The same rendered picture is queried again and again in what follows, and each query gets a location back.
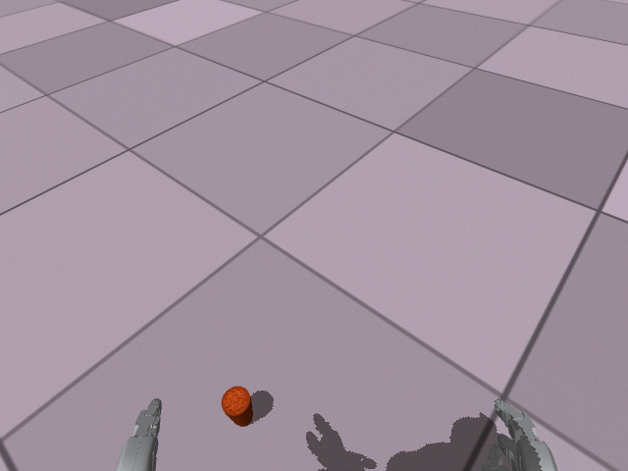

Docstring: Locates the left robot hand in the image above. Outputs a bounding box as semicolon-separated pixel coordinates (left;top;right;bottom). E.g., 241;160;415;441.
115;398;162;471

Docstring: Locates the right robot hand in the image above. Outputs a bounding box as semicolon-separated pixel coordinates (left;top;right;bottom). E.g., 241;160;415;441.
481;399;557;471

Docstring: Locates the cup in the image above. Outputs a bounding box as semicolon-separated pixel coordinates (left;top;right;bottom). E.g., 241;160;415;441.
222;387;253;427

